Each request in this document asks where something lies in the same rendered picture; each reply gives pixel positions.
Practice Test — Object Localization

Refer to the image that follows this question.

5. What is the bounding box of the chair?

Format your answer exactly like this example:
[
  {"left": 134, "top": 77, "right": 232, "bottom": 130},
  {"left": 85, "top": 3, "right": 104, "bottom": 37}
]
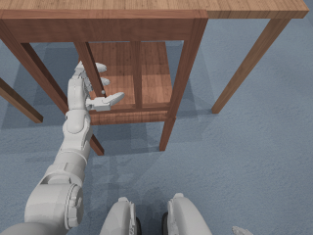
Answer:
[{"left": 0, "top": 9, "right": 209, "bottom": 156}]

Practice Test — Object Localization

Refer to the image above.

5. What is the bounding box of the robot left upper arm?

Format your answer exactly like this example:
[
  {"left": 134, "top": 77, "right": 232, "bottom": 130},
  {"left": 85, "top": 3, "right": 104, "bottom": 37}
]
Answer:
[{"left": 0, "top": 183, "right": 84, "bottom": 235}]

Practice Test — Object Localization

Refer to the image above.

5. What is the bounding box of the table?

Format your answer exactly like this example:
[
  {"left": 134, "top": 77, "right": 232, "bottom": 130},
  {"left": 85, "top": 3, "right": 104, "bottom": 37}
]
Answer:
[{"left": 0, "top": 0, "right": 310, "bottom": 123}]

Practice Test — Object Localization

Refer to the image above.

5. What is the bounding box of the left robot forearm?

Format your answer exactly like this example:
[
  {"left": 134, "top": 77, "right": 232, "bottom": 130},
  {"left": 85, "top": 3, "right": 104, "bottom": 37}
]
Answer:
[{"left": 24, "top": 109, "right": 93, "bottom": 222}]

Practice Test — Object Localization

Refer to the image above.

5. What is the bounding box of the robot right shin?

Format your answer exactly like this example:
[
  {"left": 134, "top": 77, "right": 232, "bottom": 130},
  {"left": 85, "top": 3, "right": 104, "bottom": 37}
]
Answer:
[{"left": 167, "top": 193, "right": 184, "bottom": 235}]

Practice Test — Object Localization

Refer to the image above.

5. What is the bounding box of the left robot hand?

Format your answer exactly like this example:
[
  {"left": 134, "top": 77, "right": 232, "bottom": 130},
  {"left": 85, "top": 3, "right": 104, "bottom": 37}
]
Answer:
[{"left": 67, "top": 61, "right": 125, "bottom": 113}]

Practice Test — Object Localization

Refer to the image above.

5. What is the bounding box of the robot right thigh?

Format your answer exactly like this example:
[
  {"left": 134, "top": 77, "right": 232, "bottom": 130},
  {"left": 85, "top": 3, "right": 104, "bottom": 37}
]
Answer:
[{"left": 167, "top": 197, "right": 212, "bottom": 235}]

